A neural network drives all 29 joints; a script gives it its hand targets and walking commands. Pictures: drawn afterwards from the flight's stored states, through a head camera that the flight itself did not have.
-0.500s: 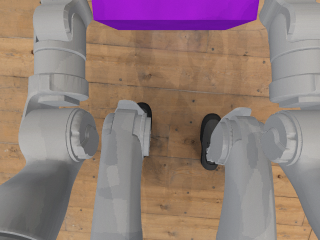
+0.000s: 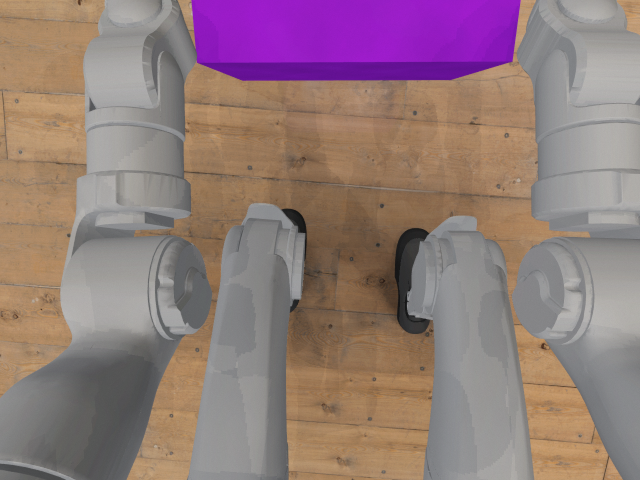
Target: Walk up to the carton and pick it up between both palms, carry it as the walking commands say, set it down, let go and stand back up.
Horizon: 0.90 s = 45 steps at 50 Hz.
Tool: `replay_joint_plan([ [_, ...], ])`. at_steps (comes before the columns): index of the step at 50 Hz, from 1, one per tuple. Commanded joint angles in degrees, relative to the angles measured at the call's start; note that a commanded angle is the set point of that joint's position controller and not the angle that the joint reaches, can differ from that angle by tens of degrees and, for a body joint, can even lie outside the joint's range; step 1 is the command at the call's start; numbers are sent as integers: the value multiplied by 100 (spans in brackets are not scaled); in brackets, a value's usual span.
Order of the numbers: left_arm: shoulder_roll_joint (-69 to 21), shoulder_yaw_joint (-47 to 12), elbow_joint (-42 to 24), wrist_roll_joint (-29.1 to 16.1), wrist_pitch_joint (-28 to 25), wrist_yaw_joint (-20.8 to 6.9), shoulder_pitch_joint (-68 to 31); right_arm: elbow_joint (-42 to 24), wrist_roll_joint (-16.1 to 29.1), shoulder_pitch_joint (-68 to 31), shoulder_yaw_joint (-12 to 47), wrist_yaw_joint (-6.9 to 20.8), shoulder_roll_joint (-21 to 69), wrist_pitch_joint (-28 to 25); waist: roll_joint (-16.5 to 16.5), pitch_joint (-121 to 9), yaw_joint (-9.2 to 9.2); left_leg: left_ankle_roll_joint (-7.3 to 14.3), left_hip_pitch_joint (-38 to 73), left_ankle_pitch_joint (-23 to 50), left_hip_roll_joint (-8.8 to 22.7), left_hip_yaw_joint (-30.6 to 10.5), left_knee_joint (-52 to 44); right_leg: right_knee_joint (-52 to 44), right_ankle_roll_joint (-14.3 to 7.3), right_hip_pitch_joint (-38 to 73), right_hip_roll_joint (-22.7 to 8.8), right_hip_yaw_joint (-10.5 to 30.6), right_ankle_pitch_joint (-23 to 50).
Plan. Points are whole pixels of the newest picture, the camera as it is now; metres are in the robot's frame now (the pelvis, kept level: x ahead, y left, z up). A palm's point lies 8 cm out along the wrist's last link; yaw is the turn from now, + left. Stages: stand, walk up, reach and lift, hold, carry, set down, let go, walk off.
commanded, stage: reach and lift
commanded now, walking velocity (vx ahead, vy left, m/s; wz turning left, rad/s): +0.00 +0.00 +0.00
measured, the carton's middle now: out of the picture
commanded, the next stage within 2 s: none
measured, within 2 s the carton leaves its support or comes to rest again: neither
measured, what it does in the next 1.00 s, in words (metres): rises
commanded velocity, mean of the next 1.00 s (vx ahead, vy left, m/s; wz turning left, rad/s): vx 0.00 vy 0.00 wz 0.00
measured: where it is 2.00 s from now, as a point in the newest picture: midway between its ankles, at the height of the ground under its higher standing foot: (348, 289)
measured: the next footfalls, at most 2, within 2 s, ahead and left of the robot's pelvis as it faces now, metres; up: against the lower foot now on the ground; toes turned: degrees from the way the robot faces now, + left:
none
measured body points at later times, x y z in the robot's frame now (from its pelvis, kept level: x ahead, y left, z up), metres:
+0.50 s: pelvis +0.00 -0.01 +0.05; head +0.33 +0.01 +0.35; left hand +0.53 +0.20 -0.05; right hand +0.55 -0.15 -0.05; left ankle +0.16 +0.12 -0.46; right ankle +0.14 -0.13 -0.46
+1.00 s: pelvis +0.01 -0.01 +0.11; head +0.31 +0.01 +0.44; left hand +0.51 +0.20 +0.02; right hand +0.52 -0.15 +0.02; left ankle +0.16 +0.12 -0.46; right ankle +0.14 -0.13 -0.46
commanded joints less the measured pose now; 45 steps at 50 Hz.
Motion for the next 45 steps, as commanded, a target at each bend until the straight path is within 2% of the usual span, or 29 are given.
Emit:
replay_joint_plan([
  [1, -6008, -3288, -1038, -1183, -230, -2661, -4300, -1255, 1173, -4699, 3246, 2677, 5872, -304, 41, -14001, 32, 26, 4521, 1189, -635, 685, -835, -1040, -171, 2680, 651, -684, 879],
  [17, -6200, -3454, -1204, -1183, -186, -2731, -3872, -1467, 1169, -4327, 3489, 2705, 6206, -242, -23, -14207, 104, 59, 4977, 1139, -671, 652, -1454, -1681, -158, 3617, 648, -517, 920],
  [31, -6484, -3656, -1341, -1190, -198, -2756, -3376, -1560, 1144, -3757, 3698, 2749, 6395, -262, 6, -14171, 58, 46, 5640, 1263, -669, 556, -2034, -2255, -171, 4273, 645, -409, 1059],
  [45, -6638, -3756, -1426, -1140, -214, -2791, -2991, -1617, 1127, -3353, 3888, 2800, 6602, -292, -8, -13934, 108, 68, 6207, 1258, -660, 477, -2665, -2903, -177, 4930, 626, -287, 1097],
])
